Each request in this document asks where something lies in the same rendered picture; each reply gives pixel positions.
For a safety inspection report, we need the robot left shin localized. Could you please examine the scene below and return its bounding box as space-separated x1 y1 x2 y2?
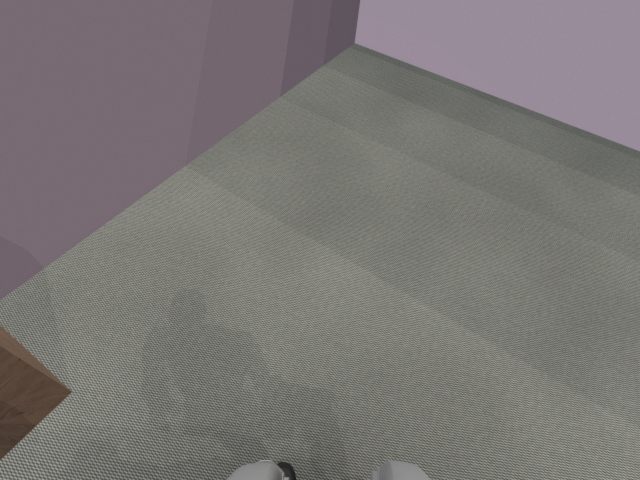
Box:
257 460 284 473

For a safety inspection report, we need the cabinet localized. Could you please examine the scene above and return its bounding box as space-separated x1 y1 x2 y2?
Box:
0 325 72 460

